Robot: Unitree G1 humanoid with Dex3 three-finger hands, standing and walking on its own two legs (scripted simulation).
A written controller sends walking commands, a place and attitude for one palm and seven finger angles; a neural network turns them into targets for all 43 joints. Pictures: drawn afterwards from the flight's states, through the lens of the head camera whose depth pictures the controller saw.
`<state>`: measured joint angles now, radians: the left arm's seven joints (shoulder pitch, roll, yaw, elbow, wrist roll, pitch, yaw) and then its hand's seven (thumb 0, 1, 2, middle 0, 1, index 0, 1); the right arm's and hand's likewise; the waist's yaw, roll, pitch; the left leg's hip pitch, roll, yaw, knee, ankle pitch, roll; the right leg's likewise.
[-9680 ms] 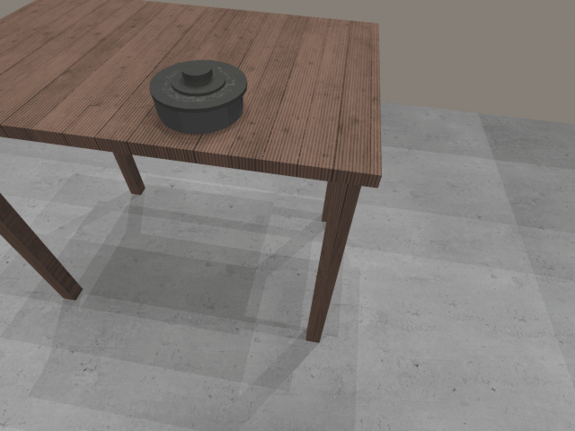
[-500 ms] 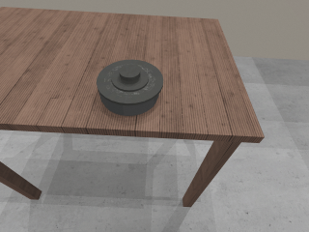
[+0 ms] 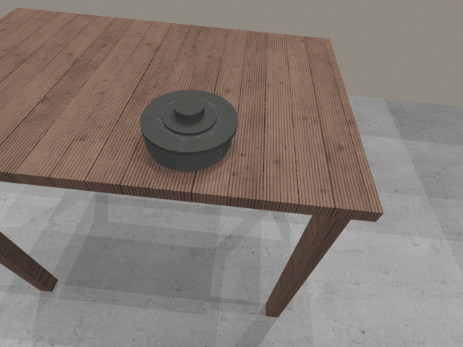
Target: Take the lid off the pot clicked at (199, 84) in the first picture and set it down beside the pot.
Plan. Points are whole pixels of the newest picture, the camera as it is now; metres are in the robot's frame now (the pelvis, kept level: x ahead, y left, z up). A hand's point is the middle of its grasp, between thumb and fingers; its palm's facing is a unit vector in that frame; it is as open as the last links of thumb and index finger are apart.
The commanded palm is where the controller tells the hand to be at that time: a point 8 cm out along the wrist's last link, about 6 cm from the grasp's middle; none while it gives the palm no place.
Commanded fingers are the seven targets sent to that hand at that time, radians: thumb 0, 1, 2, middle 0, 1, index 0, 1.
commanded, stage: come to a stop and stand still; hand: left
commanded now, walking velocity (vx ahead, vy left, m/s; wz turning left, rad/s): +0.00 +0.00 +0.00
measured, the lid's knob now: (189, 108) +0.47 +0.13 +0.16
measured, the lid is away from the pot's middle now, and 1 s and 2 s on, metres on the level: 0.00 0.00 0.00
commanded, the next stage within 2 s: look again from close up in 0.72 s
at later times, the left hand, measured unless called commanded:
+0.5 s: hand out of the picture +0.05 +0.28 -0.18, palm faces +0.00 -0.97 -0.23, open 7.3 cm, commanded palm none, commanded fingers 0.00 0.90 0.90 -0.20 -0.30 -0.20 -0.30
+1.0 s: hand out of the picture +0.02 +0.26 -0.19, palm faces -0.01 -0.99 -0.16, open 7.3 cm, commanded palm none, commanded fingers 0.00 0.90 0.90 -0.20 -0.30 -0.20 -0.30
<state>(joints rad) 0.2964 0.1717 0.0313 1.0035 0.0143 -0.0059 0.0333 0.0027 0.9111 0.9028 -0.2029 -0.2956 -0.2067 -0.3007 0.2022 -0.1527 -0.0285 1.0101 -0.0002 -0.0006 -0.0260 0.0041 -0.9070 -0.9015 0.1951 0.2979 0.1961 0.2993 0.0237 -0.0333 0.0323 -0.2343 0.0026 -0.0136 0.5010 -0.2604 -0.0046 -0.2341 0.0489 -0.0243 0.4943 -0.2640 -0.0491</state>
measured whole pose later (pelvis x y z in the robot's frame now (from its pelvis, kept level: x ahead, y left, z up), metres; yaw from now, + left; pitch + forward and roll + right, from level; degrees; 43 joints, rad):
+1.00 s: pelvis +0.01 +0.10 +0.00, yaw -2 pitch -2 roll -1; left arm 0.27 0.17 0.00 1.08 0.01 0.02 0.05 0.00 0.91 0.90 -0.20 -0.30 -0.20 -0.30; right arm 0.26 -0.14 0.01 1.09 -0.01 -0.01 -0.04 0.01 -0.91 -0.90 0.20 0.30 0.20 0.30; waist 0.01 -0.04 0.06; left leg -0.16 -0.11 0.07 0.48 -0.29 0.14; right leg -0.18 -0.06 0.06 0.48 -0.28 0.04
